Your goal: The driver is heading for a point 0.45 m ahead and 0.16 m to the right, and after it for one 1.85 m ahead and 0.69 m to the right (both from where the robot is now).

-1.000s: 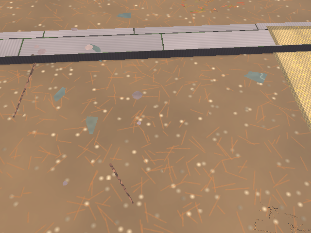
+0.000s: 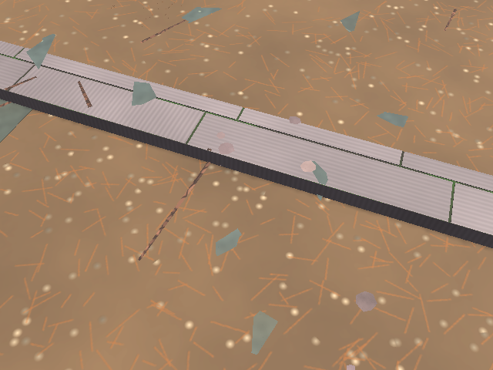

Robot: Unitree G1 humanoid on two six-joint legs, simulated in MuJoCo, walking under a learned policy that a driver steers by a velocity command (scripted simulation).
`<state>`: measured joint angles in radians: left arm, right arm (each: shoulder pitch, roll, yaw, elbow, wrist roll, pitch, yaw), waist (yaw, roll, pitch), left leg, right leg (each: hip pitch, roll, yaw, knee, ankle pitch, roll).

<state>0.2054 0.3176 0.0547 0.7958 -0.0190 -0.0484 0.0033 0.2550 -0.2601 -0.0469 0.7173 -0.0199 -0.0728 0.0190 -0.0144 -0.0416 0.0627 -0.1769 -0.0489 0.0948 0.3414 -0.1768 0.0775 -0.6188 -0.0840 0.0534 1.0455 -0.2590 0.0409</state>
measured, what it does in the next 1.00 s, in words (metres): walks ahead, turning right: right foot, then left foot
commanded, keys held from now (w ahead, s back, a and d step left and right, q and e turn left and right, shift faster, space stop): e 0.80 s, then w+e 0.20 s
